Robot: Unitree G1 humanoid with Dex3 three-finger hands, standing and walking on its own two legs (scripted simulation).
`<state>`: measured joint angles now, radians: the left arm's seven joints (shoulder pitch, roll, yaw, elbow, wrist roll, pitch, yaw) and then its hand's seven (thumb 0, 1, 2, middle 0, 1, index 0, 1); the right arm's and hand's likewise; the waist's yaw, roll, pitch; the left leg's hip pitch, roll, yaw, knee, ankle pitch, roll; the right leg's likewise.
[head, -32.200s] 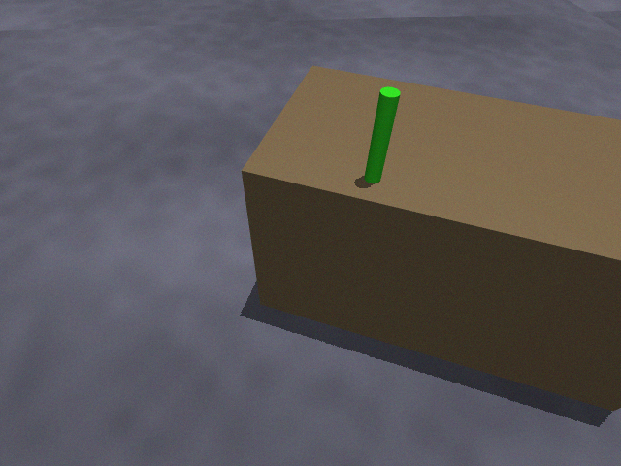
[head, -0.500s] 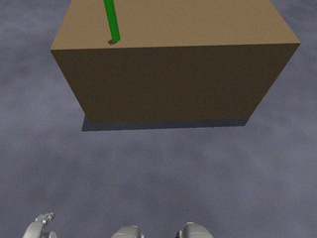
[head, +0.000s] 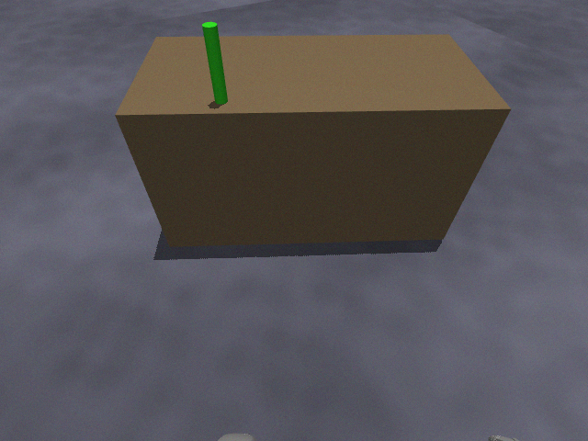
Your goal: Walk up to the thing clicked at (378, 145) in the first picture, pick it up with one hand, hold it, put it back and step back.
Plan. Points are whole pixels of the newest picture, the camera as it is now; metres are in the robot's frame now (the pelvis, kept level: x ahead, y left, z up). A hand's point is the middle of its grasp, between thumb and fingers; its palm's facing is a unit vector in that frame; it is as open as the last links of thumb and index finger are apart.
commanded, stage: step back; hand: left
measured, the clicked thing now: (216, 66) +1.08 +0.28 +0.00
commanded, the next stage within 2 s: stand in 0.74 s
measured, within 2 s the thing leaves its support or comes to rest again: neither
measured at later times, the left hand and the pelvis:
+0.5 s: hand out of the picture +0.10 +0.29 -0.15, palm faces +0.02 -0.92 -0.40, open 7.3 cm; pelvis +0.03 +0.01 -0.01, yaw +1 degrees
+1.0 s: hand (133, 421) +0.17 +0.26 -0.14, palm faces +0.01 -0.94 -0.33, open 7.4 cm; pelvis +0.07 +0.01 +0.01, yaw +1 degrees
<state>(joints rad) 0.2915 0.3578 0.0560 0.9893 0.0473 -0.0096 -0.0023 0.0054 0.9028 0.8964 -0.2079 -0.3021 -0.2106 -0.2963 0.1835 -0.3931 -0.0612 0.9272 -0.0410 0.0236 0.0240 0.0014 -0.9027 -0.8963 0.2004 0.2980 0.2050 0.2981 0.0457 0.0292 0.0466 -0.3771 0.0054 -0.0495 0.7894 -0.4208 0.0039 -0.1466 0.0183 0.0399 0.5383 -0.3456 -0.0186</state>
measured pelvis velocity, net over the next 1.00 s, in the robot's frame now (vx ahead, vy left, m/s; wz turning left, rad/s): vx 0.07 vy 0.01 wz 0.02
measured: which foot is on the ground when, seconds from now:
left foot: down 0.00-1.00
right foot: down 0.00-0.18, up 0.20-0.44, down 0.46-1.00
